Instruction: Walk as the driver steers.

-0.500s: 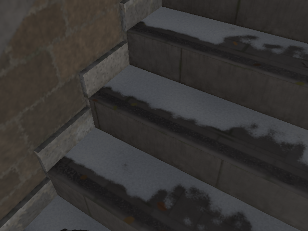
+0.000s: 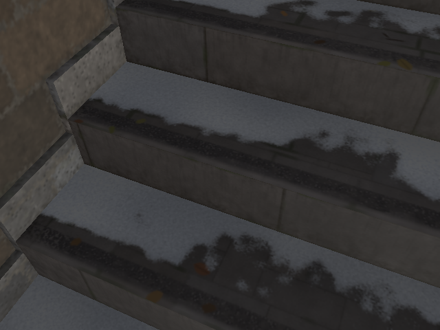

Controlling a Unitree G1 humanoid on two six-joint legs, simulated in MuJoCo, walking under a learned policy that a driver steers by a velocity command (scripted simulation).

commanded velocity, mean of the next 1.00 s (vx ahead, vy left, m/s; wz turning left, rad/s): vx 0.63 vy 0.00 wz -0.38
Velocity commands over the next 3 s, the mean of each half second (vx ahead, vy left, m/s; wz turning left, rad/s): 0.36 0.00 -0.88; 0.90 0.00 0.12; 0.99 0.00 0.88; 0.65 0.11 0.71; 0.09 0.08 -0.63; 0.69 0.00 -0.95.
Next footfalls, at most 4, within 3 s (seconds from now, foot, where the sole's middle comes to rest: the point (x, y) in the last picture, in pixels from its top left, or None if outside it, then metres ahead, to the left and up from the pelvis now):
0.42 right None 0.10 -0.23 -0.60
0.82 left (371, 319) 0.42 -0.29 -0.43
1.18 right None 0.66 -0.54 -0.26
1.58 left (366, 31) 1.02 -0.34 -0.08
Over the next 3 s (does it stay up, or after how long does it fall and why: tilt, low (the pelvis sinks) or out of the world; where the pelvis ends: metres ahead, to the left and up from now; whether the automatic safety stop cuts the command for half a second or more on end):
stays up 1.45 -0.30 0.86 its command is cut before an obstacle after 1.8 s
